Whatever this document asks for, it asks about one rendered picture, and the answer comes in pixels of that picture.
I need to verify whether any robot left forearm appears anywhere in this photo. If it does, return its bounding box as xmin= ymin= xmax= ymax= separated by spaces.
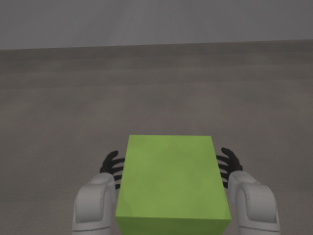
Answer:
xmin=71 ymin=172 xmax=116 ymax=235

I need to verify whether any carton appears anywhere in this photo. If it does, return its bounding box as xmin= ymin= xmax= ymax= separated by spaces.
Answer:
xmin=114 ymin=134 xmax=232 ymax=235

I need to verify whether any robot right forearm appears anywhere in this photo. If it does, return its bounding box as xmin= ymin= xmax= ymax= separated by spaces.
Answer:
xmin=228 ymin=170 xmax=281 ymax=235

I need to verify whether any left robot hand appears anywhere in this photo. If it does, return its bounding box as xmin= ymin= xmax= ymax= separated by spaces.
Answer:
xmin=100 ymin=150 xmax=125 ymax=190

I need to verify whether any right robot hand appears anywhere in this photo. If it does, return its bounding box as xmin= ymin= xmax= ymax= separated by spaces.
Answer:
xmin=216 ymin=147 xmax=243 ymax=189

